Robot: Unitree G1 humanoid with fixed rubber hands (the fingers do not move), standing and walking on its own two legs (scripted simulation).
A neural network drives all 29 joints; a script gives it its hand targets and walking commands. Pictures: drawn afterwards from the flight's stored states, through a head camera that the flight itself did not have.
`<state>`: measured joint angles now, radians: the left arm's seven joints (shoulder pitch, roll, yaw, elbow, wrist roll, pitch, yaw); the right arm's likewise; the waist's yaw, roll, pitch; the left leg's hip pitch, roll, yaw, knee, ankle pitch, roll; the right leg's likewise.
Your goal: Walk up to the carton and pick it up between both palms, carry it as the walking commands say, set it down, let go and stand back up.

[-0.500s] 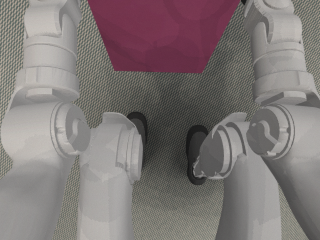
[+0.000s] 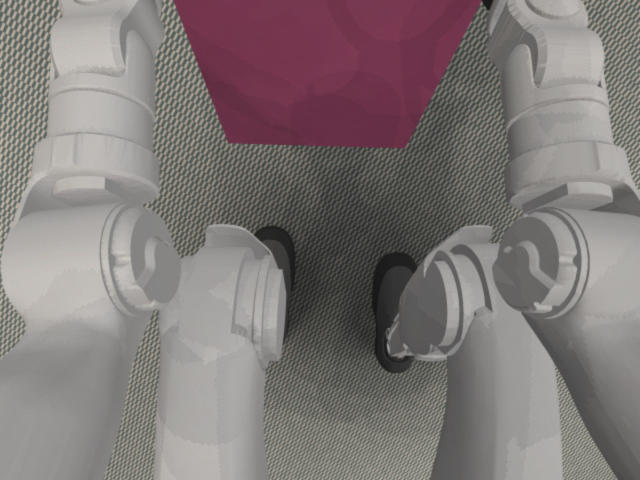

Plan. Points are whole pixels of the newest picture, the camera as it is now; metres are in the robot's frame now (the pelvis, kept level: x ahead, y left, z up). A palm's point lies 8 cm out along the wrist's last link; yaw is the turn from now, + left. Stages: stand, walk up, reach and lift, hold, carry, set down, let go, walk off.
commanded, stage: set down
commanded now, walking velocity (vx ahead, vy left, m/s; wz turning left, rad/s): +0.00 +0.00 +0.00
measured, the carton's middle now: out of the picture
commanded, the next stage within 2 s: let go in 1.96 s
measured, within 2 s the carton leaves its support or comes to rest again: rests again in 0.38 s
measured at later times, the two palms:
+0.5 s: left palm (152, 0) +0.53 +0.21 -0.21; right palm out of the picture +0.54 -0.12 -0.19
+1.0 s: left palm out of the picture +0.54 +0.23 -0.14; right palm out of the picture +0.56 -0.11 -0.14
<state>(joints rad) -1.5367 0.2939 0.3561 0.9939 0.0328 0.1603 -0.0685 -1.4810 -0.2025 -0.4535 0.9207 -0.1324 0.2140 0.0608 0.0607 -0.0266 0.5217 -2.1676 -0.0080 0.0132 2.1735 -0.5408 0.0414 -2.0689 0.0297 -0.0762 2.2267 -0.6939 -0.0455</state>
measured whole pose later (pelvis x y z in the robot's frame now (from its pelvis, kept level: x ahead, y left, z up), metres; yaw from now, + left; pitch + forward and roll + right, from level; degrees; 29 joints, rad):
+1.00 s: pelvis -0.01 +0.00 +0.00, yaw +0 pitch +30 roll -2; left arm -1.43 0.37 0.25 0.77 -0.17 0.27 0.15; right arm -1.46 -0.30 -0.10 0.79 0.22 0.28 -0.22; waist 0.05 -0.02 0.53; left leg -2.16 -0.01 0.01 2.14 -0.50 0.03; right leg -2.07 0.04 -0.07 2.20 -0.65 -0.04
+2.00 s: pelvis -0.01 +0.00 +0.24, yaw +0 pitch +27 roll -1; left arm -1.44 0.42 0.25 0.64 -0.17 0.48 0.11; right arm -1.44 -0.33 -0.16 0.58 0.14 0.52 -0.15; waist 0.04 -0.02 0.52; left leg -1.45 -0.01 0.01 1.28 -0.31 0.03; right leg -1.40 0.06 -0.01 1.32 -0.40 -0.02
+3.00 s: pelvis +0.09 +0.00 +0.38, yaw +0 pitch +6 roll +0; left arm 0.22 0.26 0.10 0.36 -0.07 0.12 -0.08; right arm 0.19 -0.22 -0.03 0.37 -0.01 0.13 0.06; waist 0.01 -0.01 0.05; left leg -0.50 -0.01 0.01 0.65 -0.26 0.02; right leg -0.45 0.06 0.02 0.65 -0.32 -0.02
